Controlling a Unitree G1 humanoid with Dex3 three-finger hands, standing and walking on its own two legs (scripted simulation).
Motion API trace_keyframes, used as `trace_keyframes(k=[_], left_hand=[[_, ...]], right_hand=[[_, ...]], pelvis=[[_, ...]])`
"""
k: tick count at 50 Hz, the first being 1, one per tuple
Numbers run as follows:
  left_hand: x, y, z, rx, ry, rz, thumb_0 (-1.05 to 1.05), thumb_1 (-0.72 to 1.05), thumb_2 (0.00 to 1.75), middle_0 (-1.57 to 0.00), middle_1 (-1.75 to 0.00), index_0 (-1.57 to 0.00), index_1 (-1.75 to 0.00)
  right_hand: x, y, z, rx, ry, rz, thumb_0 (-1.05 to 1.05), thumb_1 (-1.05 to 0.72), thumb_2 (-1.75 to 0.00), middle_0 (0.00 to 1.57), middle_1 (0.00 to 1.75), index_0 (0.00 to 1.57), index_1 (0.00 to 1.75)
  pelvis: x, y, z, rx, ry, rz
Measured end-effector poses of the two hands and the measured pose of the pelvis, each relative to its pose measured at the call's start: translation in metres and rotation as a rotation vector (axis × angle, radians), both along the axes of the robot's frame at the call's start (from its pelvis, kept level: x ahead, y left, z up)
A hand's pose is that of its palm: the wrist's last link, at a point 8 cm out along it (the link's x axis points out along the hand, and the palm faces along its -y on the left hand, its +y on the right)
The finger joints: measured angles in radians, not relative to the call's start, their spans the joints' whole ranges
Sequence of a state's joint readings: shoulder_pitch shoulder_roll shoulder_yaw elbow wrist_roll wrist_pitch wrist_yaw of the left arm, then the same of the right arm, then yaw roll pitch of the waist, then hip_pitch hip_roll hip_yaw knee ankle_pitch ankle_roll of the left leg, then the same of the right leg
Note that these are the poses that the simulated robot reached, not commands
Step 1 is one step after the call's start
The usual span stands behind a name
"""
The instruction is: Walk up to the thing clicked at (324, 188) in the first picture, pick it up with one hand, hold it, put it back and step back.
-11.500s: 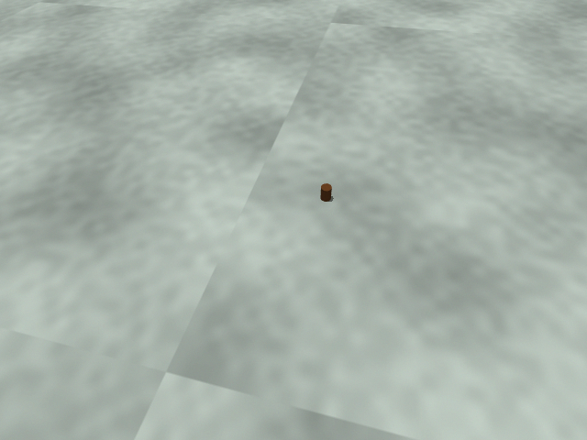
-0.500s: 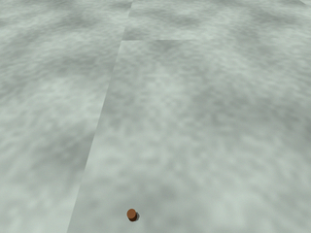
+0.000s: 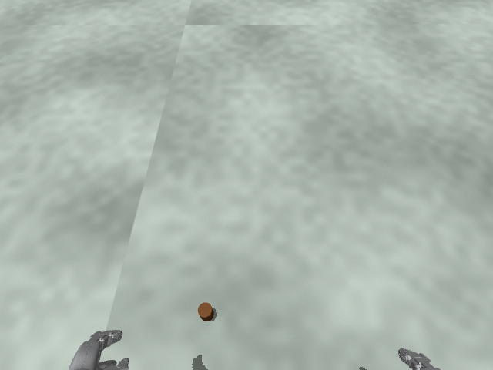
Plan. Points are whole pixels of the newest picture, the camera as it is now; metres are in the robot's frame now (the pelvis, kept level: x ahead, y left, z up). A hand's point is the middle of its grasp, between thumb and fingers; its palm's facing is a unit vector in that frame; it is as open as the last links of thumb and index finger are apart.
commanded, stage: rise first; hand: left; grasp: from above
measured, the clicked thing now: (206, 312) +0.37 +0.19 -0.73
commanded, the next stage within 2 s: none
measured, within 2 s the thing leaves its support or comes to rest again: neither
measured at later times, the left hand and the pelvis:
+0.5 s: hand out of the picture +0.13 +0.26 -0.24, palm faces -0.20 -0.85 -0.48, open 13.3 cm; pelvis -0.01 +0.01 -0.09, yaw -1 degrees
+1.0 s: hand (160, 347) +0.22 +0.26 -0.43, palm faces -0.45 -0.43 -0.78, open 13.5 cm; pelvis -0.07 +0.01 -0.28, yaw -1 degrees
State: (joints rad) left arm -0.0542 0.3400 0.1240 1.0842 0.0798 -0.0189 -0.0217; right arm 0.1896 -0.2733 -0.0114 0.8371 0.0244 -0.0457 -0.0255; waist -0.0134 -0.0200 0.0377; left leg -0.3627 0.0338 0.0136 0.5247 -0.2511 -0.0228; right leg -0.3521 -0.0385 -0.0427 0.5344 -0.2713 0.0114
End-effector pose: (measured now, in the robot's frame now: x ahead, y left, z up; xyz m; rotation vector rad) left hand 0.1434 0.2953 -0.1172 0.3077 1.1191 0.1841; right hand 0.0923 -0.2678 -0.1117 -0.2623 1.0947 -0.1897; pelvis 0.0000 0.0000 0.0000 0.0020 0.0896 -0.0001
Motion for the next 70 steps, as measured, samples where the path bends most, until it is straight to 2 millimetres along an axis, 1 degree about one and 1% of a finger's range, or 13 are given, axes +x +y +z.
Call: trace_keyframes(k=[5,11,16,21,29,34,39,46,51,55,59,63,70], left_hand=[[0.015,-0.001,-0.005,0.034,-0.007,-0.061,0.01,0.30,0.86,-0.22,-0.74,-0.23,-0.74],[0.008,0.000,-0.024,0.074,0.038,-0.087,0.00,-0.10,0.87,-0.22,-0.86,-0.22,-0.86],[0.000,0.001,-0.044,0.101,0.021,-0.121,0.00,-0.30,0.87,-0.23,-0.90,-0.22,-0.91],[-0.010,0.001,-0.062,0.137,0.019,-0.172,0.00,-0.37,0.88,-0.24,-0.90,-0.22,-0.92],[-0.019,0.001,-0.091,0.198,0.028,-0.250,0.00,-0.40,0.88,-0.25,-0.90,-0.23,-0.92],[-0.003,0.003,-0.129,0.269,0.016,-0.360,0.00,-0.39,0.87,-0.25,-0.91,-0.23,-0.92],[0.027,-0.002,-0.174,0.357,-0.052,-0.500,0.00,-0.38,0.87,-0.24,-0.91,-0.23,-0.92],[0.067,-0.013,-0.236,0.486,-0.133,-0.660,0.00,-0.40,0.90,-0.20,-0.94,-0.20,-0.94],[0.090,-0.019,-0.269,0.570,-0.167,-0.737,0.00,-0.43,0.93,-0.17,-0.96,-0.17,-0.96],[0.105,-0.024,-0.291,0.606,-0.185,-0.790,0.00,-0.45,0.95,-0.16,-0.96,-0.16,-0.96],[0.117,-0.030,-0.309,0.634,-0.205,-0.855,0.00,-0.46,0.96,-0.16,-0.96,-0.16,-0.96],[0.128,-0.034,-0.324,0.661,-0.226,-0.910,0.00,-0.46,0.97,-0.16,-0.95,-0.15,-0.95],[0.141,-0.041,-0.350,0.703,-0.243,-1.005,0.00,-0.46,0.98,-0.16,-0.92,-0.15,-0.93]], right_hand=[[-0.004,0.012,-0.007,0.033,-0.028,-0.027,0.00,-0.92,-0.90,0.20,0.29,0.20,0.30],[0.001,0.016,-0.018,0.039,-0.074,-0.016,0.00,-0.91,-0.90,0.20,0.29,0.20,0.30],[0.015,0.015,-0.034,0.018,-0.124,0.013,0.01,-0.91,-0.90,0.20,0.29,0.20,0.30],[0.034,0.018,-0.049,0.005,-0.180,0.045,0.01,-0.91,-0.90,0.20,0.29,0.20,0.30],[0.061,0.028,-0.077,0.013,-0.271,0.104,0.01,-0.91,-0.90,0.20,0.29,0.20,0.30],[0.072,0.030,-0.110,0.014,-0.308,0.149,0.01,-0.90,-0.89,0.20,0.29,0.20,0.30],[0.071,0.024,-0.159,0.009,-0.298,0.164,0.00,-0.88,-0.89,0.20,0.29,0.20,0.30],[0.044,0.013,-0.239,0.010,-0.190,0.140,0.00,-0.89,-0.89,0.20,0.29,0.20,0.30],[0.008,0.008,-0.290,0.022,-0.082,0.113,0.01,-0.90,-0.90,0.20,0.29,0.20,0.30],[-0.024,0.007,-0.321,0.029,-0.005,0.082,0.01,-0.91,-0.90,0.20,0.29,0.20,0.30],[-0.055,0.006,-0.339,0.024,0.059,0.051,0.01,-0.91,-0.90,0.20,0.29,0.20,0.30],[-0.080,0.005,-0.349,0.009,0.106,0.027,0.01,-0.91,-0.90,0.20,0.29,0.20,0.30],[-0.107,0.001,-0.359,-0.028,0.154,0.008,0.00,-0.91,-0.90,0.20,0.30,0.20,0.30]], pelvis=[[0.001,0.002,-0.009,-0.001,0.040,-0.010],[0.000,0.006,-0.027,-0.006,0.096,-0.013],[-0.003,0.008,-0.049,-0.011,0.146,-0.011],[-0.008,0.009,-0.072,-0.016,0.192,-0.008],[-0.017,0.008,-0.106,-0.027,0.272,0.001],[-0.025,0.008,-0.141,-0.026,0.345,0.004],[-0.036,0.007,-0.185,-0.024,0.414,0.000],[-0.054,0.006,-0.246,-0.026,0.486,-0.009],[-0.068,0.005,-0.282,-0.028,0.508,-0.014],[-0.079,0.005,-0.305,-0.029,0.510,-0.021],[-0.087,0.006,-0.323,-0.034,0.504,-0.028],[-0.092,0.008,-0.337,-0.041,0.495,-0.034],[-0.098,0.012,-0.357,-0.054,0.488,-0.036]])
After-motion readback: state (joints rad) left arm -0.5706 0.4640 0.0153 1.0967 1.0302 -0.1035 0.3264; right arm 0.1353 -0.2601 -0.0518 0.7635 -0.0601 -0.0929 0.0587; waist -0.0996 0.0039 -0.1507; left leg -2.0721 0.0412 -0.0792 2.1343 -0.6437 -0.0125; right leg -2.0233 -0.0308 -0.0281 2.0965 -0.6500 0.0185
